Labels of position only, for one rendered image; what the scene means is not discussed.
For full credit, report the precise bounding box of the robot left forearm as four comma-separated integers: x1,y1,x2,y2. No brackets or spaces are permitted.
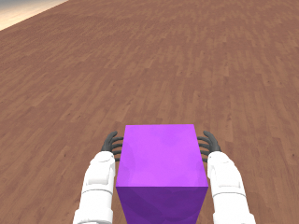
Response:
73,151,116,224

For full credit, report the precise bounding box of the carton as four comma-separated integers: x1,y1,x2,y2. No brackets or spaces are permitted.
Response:
115,124,208,224

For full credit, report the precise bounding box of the robot right forearm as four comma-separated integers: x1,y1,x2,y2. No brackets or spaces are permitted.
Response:
207,151,256,224

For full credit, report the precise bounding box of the robot right hand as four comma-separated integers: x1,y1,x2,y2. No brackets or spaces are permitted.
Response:
196,131,221,163

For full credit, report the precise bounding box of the robot left hand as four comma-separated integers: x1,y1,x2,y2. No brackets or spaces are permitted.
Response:
100,131,124,162

